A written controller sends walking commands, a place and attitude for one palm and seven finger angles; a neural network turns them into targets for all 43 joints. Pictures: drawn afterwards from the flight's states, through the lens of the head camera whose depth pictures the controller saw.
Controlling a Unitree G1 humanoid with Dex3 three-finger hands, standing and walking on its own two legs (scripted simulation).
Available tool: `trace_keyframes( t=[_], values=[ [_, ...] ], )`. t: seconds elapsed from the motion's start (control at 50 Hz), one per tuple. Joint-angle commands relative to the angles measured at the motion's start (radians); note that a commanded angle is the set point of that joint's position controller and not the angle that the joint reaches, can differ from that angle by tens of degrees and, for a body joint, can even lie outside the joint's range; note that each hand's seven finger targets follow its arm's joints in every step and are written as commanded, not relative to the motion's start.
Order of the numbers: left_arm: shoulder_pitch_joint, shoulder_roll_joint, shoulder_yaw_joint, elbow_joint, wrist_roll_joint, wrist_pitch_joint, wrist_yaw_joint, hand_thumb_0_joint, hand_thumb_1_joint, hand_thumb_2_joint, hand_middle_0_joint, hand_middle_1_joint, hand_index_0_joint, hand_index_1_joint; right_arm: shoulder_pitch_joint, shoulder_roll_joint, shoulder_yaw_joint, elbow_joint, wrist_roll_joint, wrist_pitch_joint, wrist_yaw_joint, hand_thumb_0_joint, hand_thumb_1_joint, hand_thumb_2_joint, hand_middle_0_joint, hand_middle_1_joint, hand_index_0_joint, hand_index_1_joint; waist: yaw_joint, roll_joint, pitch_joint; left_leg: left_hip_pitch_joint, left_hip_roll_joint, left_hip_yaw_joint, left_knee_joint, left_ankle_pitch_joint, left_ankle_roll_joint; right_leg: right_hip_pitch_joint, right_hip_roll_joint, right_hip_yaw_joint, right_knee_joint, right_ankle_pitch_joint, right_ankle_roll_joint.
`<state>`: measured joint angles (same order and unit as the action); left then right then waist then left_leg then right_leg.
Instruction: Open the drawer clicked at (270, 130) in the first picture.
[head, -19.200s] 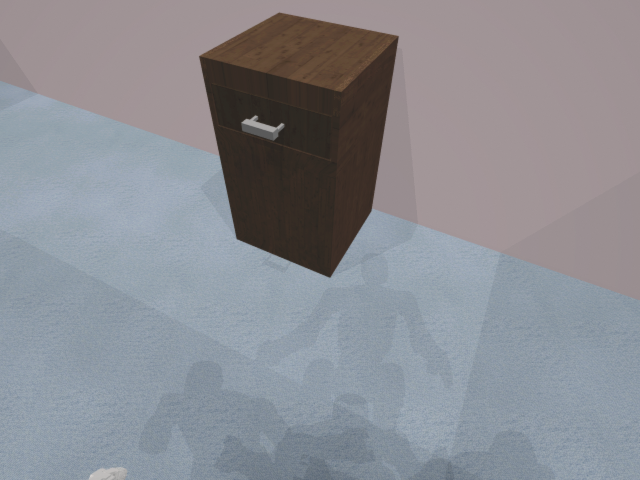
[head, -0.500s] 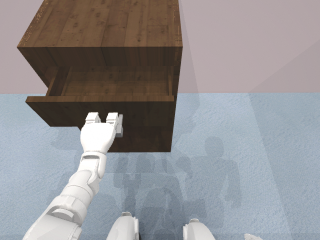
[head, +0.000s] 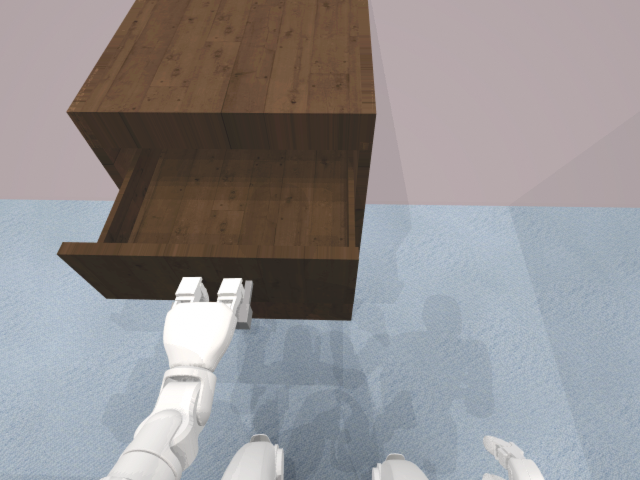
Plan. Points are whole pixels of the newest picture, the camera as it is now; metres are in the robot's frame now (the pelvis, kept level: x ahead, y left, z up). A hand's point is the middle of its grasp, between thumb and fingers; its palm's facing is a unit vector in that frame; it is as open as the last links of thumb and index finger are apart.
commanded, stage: pull the drawer open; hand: left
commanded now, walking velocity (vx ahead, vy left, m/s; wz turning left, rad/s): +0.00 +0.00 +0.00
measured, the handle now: (214, 301) +0.36 +0.17 -0.05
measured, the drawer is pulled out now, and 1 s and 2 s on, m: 0.20 0.30 0.30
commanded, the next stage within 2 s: open the thumb to release the handle in 1.06 s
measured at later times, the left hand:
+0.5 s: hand (205, 392) +0.24 +0.17 -0.07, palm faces -0.04 -0.08 -1.00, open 6.0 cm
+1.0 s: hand (201, 418) +0.21 +0.17 -0.07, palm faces -0.05 -0.10 -0.99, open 6.0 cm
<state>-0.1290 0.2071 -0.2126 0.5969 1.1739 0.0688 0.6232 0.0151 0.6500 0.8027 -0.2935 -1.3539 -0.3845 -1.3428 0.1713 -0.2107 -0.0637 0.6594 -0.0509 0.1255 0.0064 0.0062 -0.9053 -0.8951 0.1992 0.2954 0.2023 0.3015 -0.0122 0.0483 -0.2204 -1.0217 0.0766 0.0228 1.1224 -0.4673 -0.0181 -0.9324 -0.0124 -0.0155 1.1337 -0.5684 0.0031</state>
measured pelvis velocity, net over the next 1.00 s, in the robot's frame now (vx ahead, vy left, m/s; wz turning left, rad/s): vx -0.01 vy -0.02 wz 0.00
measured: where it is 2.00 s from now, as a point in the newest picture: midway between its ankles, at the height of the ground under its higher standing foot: outside the picture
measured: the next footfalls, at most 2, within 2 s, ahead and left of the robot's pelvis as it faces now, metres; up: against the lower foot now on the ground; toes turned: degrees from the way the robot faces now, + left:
none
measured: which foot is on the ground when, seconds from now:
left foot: down 0.00-1.00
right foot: down 0.00-1.00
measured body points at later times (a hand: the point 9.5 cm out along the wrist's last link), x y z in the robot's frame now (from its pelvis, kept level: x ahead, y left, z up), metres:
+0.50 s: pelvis +0.00 -0.01 -0.01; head +0.06 -0.02 +0.44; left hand +0.24 +0.17 -0.01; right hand +0.18 -0.24 -0.12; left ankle +0.03 +0.13 -0.65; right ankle -0.02 -0.12 -0.65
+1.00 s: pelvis -0.01 -0.02 -0.02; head +0.06 -0.04 +0.42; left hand +0.21 +0.17 -0.01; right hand +0.19 -0.24 -0.13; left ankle +0.03 +0.13 -0.65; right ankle -0.02 -0.12 -0.65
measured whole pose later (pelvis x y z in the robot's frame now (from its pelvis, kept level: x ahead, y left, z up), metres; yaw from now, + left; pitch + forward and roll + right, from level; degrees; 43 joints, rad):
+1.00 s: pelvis -0.01 -0.02 -0.02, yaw +0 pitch +20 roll +0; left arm 0.32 0.24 -0.18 0.16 1.16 0.02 0.57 0.04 0.65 0.75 -0.25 -1.35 -0.42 -1.32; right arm 0.13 -0.21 -0.01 0.53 -0.07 0.10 0.03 0.01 -0.90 -0.90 0.20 0.30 0.20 0.30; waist 0.01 0.05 -0.23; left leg -1.06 0.08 0.01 1.22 -0.50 -0.04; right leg -0.98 0.00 -0.02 1.26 -0.62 -0.02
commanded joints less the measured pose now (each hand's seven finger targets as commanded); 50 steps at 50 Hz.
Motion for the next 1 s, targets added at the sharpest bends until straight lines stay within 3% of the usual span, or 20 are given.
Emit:
trace_keyframes(
  t=[0.0, 0.08, 0.26, 0.3, 0.4, 0.54, 0.74, 0.86, 0.98],
  values=[
    [-0.1, 0.052, 0.033, -0.199, -0.02, 0.014, 0.035, 0.0, 0.9, 0.9, -0.4, -1.35, -0.4, -1.35, -0.023, -0.117, -0.038, -0.126, -0.005, -0.033, -0.002, 0.0, -0.9, -0.9, 0.2, 0.3, 0.2, 0.3, -0.007, -0.064, -0.29, 0.349, -0.078, 0.005, -0.096, 0.281, 0.049, 0.082, 0.057, -0.035, -0.169, 0.387, -0.048],
    [-0.015, 0.071, 0.052, -0.239, -0.023, 0.012, 0.032, 0.0, 0.9, 0.9, -0.4, -1.35, -0.4, -1.35, -0.039, -0.115, -0.033, -0.144, -0.008, -0.038, -0.006, 0.0, -0.9, -0.9, 0.2, 0.3, 0.2, 0.3, 0.01, -0.071, -0.29, 0.343, -0.081, 0.004, -0.094, 0.28, 0.049, 0.105, 0.057, -0.032, -0.168, 0.401, -0.05],
    [0.133, 0.068, 0.046, -0.33, -0.023, 0.0, 0.035, 0.0, 0.9, 0.9, -0.4, -1.35, -0.4, -1.35, -0.074, -0.107, -0.023, -0.176, -0.011, -0.044, 0.001, 0.0, -0.9, -0.9, 0.2, 0.3, 0.2, 0.3, 0.019, -0.071, -0.257, 0.331, -0.084, 0.005, -0.083, 0.261, 0.048, 0.103, 0.055, -0.029, -0.159, 0.4, -0.051],
    [0.178, 0.085, 0.063, -0.365, -0.024, -0.007, 0.036, 0.0, 0.9, 0.9, -0.4, -1.35, -0.4, -1.35, -0.087, -0.103, -0.017, -0.184, -0.014, -0.046, 0.002, 0.0, -0.9, -0.9, 0.2, 0.3, 0.2, 0.3, 0.029, -0.072, -0.282, 0.326, -0.085, 0.009, -0.073, 0.272, 0.046, 0.117, 0.051, -0.02, -0.148, 0.431, -0.049],
    [0.275, 0.083, 0.066, -0.41, -0.024, -0.012, 0.04, 0.0, 0.9, 0.9, -0.4, -1.35, -0.4, -1.35, -0.103, -0.1, -0.011, -0.2, -0.016, -0.052, 0.007, 0.0, -0.9, -0.9, 0.2, 0.3, 0.2, 0.3, 0.032, -0.082, -0.237, 0.304, -0.085, 0.005, -0.066, 0.246, 0.044, 0.096, 0.051, -0.02, -0.144, 0.404, -0.049],
    [0.325, 0.096, 0.067, -0.503, -0.016, -0.026, 0.047, 0.0, 0.9, 0.9, -0.4, -1.35, -0.4, -1.35, -0.123, -0.1, -0.008, -0.216, -0.024, -0.06, 0.008, 0.0, -0.9, -0.9, 0.2, 0.3, 0.2, 0.3, 0.032, -0.06, -0.239, 0.301, -0.085, 0.002, -0.046, 0.216, 0.045, 0.054, 0.049, -0.016, -0.128, 0.356, -0.052],
    [0.402, 0.106, 0.07, -0.545, -0.022, -0.038, 0.037, 0.0, 0.9, 0.9, -0.4, -1.35, -0.4, -1.35, -0.136, -0.094, 0.001, -0.236, -0.026, -0.075, 0.007, 0.0, -0.9, -0.9, 0.2, 0.3, 0.2, 0.3, 0.037, -0.087, -0.212, 0.265, -0.088, -0.002, -0.028, 0.157, 0.047, 0.019, 0.041, -0.008, -0.126, 0.282, -0.051],
    [0.579, 0.106, 0.079, -0.576, -0.039, -0.051, 0.017, 0.0, 0.9, 0.9, -0.4, -1.35, -0.4, -1.35, -0.137, -0.09, 0.006, -0.275, -0.021, -0.077, 0.017, 0.0, -0.9, -0.9, 0.2, 0.3, 0.2, 0.3, 0.069, -0.077, -0.213, 0.241, -0.09, 0.0, -0.028, 0.166, 0.044, 0.052, 0.046, -0.007, -0.109, 0.309, -0.057],
    [0.709, 0.114, 0.084, -0.626, -0.045, -0.074, 0.002, 0.0, 0.9, 0.9, -0.4, -1.35, -0.4, -1.35, -0.138, -0.09, 0.014, -0.306, -0.024, -0.081, 0.033, 0.0, -0.9, -0.9, 0.2, 0.3, 0.2, 0.3, 0.078, -0.067, -0.221, 0.222, -0.089, -0.001, -0.006, 0.209, 0.042, 0.057, 0.046, 0.002, -0.076, 0.386, -0.061]
  ],
)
